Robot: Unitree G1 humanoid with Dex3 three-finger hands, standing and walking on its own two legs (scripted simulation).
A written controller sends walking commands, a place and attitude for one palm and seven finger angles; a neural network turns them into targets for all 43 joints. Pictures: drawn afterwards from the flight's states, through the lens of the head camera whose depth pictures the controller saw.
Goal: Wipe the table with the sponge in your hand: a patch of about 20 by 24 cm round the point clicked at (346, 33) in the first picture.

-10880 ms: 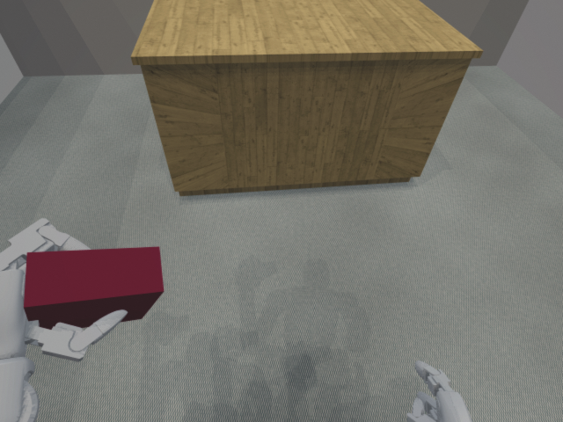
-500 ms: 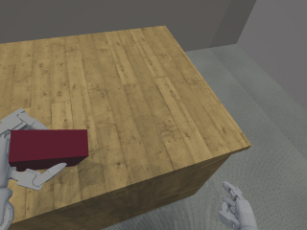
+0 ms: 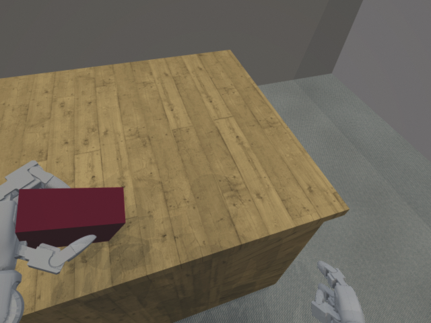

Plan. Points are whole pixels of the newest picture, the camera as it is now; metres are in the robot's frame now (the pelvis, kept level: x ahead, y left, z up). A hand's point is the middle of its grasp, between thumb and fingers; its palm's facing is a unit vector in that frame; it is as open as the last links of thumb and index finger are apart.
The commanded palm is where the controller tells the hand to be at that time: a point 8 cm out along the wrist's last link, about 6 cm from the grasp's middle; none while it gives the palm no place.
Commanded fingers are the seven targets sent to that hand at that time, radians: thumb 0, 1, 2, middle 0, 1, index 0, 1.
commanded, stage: look again from close up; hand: left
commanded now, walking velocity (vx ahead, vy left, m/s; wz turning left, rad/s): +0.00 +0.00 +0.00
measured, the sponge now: (86, 218) +0.23 +0.21 +0.13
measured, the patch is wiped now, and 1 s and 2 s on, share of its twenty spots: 0.00 0.00 0.00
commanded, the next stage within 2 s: come to a stop and stand still in 0.20 s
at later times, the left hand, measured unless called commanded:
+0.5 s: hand out of the picture +0.22 +0.30 +0.18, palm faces +0.47 -0.77 -0.43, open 9.3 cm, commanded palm +0.13 +0.29 +0.17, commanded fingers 0.00 0.10 1.30 -1.20 -1.60 -1.20 -1.60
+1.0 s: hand (21, 215) +0.21 +0.27 +0.17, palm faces +0.36 -0.86 -0.37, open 9.3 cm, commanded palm +0.15 +0.31 +0.17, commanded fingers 0.00 0.10 1.30 -1.20 -1.60 -1.20 -1.60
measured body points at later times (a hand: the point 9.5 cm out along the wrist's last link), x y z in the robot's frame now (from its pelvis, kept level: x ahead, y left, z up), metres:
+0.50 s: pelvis -0.03 +0.01 +0.00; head +0.00 +0.04 +0.44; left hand +0.19 +0.34 +0.21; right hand +0.15 -0.21 -0.08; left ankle +0.02 +0.11 -0.74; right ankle -0.02 -0.13 -0.74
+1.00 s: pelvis -0.01 +0.03 +0.00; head +0.02 +0.06 +0.44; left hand +0.18 +0.32 +0.19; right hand +0.18 -0.18 -0.07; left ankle +0.01 +0.11 -0.74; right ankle -0.02 -0.13 -0.74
